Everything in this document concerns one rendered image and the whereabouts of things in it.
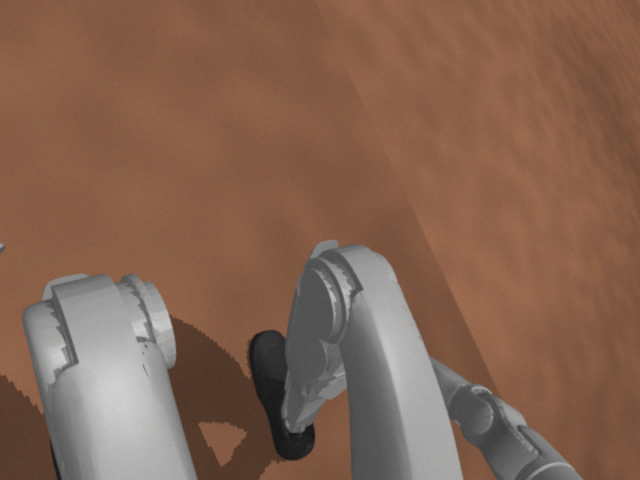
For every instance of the right robot foot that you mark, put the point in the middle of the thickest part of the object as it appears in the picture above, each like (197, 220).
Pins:
(269, 371)

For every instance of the right robot arm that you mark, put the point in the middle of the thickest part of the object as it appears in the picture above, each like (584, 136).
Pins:
(512, 450)

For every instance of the right robot hand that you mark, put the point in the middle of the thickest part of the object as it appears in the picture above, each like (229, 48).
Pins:
(449, 381)

